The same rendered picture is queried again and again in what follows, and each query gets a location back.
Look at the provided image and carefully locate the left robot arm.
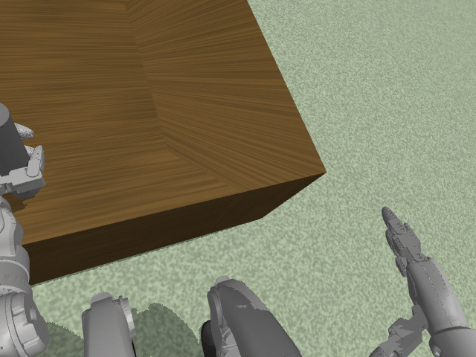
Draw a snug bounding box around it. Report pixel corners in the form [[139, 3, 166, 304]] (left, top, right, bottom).
[[0, 196, 49, 357]]

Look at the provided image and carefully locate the right robot foot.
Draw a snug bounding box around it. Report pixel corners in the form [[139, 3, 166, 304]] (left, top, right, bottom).
[[201, 320, 217, 357]]

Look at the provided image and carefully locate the right robot hand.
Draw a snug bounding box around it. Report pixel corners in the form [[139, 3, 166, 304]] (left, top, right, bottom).
[[369, 206, 469, 357]]

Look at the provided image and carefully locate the left robot hand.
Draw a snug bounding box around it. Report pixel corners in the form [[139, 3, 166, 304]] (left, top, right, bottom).
[[0, 123, 46, 197]]

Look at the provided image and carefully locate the right robot arm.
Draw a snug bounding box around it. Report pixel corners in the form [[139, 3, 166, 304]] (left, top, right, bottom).
[[429, 327, 476, 357]]

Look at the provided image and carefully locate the can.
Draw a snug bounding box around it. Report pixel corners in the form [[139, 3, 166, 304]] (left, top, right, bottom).
[[0, 103, 41, 199]]

